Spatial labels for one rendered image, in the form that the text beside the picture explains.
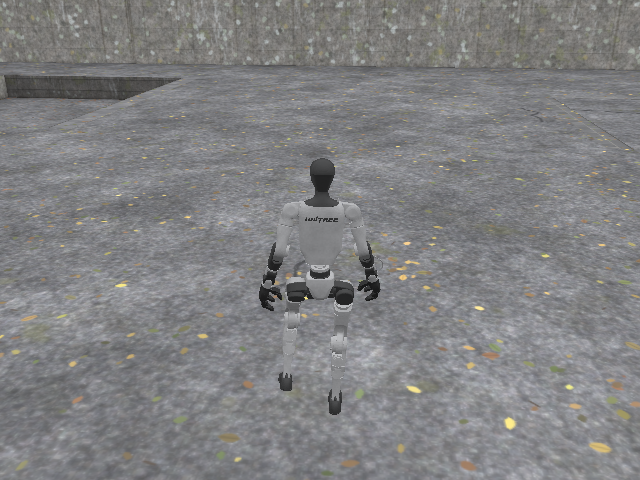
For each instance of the left robot upper arm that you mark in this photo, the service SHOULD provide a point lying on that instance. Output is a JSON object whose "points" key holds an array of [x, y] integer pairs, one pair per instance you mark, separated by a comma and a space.
{"points": [[289, 211]]}

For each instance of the right robot hand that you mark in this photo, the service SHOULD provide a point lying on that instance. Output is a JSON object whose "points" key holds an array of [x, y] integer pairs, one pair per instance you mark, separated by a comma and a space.
{"points": [[375, 286]]}

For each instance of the right robot upper arm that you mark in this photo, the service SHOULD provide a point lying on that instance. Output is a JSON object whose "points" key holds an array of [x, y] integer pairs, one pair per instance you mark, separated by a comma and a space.
{"points": [[353, 213]]}

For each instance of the robot right forearm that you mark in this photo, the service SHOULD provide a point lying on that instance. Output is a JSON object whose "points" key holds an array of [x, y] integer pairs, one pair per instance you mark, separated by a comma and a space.
{"points": [[369, 266]]}

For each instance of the robot left forearm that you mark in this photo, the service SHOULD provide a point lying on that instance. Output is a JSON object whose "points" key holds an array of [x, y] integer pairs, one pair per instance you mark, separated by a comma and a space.
{"points": [[272, 269]]}

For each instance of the humanoid robot torso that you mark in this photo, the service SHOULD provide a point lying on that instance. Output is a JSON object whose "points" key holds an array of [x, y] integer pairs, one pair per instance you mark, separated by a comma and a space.
{"points": [[320, 237]]}

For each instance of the robot left foot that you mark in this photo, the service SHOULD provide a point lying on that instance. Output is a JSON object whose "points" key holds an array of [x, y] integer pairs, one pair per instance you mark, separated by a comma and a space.
{"points": [[285, 383]]}

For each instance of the left robot hand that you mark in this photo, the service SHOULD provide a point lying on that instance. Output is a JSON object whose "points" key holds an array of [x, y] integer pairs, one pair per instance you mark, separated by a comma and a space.
{"points": [[264, 296]]}

